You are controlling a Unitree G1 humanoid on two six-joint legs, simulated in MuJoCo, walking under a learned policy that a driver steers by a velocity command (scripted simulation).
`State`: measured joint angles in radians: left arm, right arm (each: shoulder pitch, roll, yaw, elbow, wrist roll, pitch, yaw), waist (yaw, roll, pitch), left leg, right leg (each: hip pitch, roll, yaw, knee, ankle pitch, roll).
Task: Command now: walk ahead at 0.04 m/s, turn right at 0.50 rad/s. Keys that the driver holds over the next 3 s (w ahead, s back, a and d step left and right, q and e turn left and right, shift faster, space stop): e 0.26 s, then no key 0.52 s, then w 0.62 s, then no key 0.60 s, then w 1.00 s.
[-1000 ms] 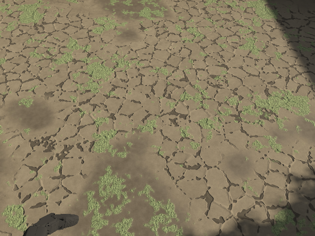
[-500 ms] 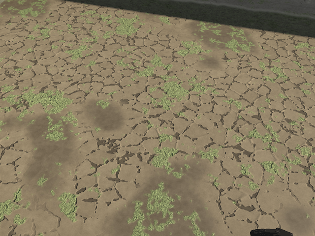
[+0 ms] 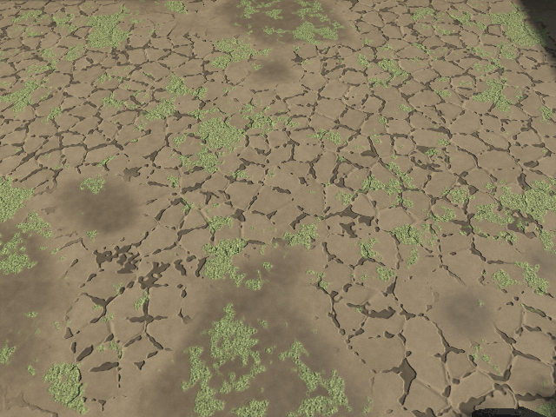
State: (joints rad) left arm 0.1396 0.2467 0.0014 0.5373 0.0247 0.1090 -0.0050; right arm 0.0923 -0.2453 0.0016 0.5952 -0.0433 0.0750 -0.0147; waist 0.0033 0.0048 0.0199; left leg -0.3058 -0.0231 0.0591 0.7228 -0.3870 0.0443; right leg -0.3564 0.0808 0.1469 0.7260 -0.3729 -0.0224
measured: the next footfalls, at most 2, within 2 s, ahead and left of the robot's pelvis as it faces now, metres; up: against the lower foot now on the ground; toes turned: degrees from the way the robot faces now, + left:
left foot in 0.24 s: +0.08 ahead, +0.14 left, +0.00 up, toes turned -16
right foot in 0.60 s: +0.01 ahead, -0.09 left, +0.00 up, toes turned -13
